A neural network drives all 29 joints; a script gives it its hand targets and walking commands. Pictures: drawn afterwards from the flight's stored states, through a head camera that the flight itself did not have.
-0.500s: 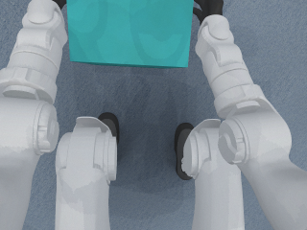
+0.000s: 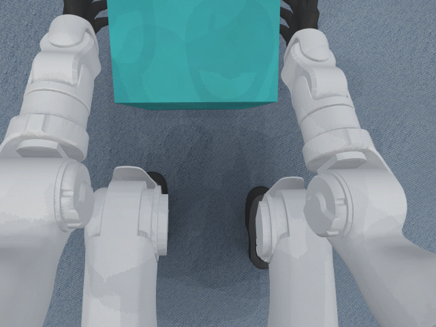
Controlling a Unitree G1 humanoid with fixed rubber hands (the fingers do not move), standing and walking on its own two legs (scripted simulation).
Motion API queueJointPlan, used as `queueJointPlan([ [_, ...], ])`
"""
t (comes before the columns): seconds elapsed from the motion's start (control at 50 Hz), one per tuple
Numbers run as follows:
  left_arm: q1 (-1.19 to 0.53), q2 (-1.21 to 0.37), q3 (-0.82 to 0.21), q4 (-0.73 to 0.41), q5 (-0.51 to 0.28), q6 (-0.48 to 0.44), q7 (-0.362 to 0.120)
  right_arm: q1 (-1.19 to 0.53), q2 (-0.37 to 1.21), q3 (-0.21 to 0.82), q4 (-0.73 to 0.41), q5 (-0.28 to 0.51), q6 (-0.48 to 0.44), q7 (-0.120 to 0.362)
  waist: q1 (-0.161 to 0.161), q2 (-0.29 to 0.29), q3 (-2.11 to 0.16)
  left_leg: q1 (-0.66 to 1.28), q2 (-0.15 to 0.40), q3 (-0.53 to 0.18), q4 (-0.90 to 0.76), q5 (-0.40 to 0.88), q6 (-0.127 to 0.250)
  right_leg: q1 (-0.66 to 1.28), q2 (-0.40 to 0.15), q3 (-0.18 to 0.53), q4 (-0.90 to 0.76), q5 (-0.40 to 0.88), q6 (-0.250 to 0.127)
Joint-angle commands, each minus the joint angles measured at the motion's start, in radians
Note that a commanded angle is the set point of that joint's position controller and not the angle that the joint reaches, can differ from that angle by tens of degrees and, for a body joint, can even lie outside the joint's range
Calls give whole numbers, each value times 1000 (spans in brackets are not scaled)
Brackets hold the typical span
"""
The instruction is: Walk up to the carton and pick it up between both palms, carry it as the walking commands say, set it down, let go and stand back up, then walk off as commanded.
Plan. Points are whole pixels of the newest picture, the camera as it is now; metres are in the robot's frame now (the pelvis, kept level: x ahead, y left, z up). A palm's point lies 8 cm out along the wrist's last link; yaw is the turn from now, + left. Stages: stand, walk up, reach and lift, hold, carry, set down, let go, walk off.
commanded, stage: reach and lift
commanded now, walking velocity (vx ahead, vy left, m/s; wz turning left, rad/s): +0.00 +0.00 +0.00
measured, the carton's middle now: (196, 46) +0.51 +0.07 -0.24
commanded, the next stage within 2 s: none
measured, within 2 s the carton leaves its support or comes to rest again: neither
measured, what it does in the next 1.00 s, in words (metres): rises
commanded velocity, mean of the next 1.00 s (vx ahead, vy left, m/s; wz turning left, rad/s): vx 0.00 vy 0.00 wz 0.00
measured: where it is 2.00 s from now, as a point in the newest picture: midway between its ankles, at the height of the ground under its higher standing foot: (207, 234)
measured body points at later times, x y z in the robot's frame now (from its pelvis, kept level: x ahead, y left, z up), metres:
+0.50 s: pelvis +0.00 +0.00 +0.03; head +0.33 +0.07 +0.33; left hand +0.53 +0.24 -0.10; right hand +0.54 -0.06 -0.09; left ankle +0.12 +0.14 -0.33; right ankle +0.11 -0.13 -0.33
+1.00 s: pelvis +0.00 +0.00 +0.07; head +0.31 +0.07 +0.39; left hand +0.52 +0.24 -0.05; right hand +0.54 -0.07 -0.03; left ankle +0.12 +0.14 -0.33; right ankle +0.11 -0.14 -0.33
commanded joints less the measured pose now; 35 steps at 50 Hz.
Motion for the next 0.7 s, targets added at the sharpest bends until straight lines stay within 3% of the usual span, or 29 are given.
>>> queueJointPlan([
  [0.0,-567,-866,-267,-253,-73,-31,-266,-556,906,362,-150,76,-12,232,92,32,-1235,687,-91,161,-154,369,32,483,50,-184,-165,309,-60],
  [0.12,-622,-907,-315,-340,-94,-3,-267,-588,956,398,-209,85,15,217,82,53,-1397,762,-97,177,-174,383,22,560,59,-189,-187,325,-59],
  [0.28,-525,-1009,-242,-237,-9,58,-282,-580,957,324,-210,6,49,226,49,95,-1310,700,-114,177,-237,255,23,474,63,-192,-245,215,-67],
  [0.38,-527,-1042,-223,-231,24,84,-284,-580,956,285,-218,-26,69,234,22,108,-1315,715,-121,175,-270,219,20,454,62,-198,-276,187,-69],
  [0.68,-490,-1144,-282,-312,44,128,-252,-538,1036,318,-280,-10,117,265,18,168,-1472,919,-139,165,-338,356,-7,446,66,-218,-328,260,-56],
])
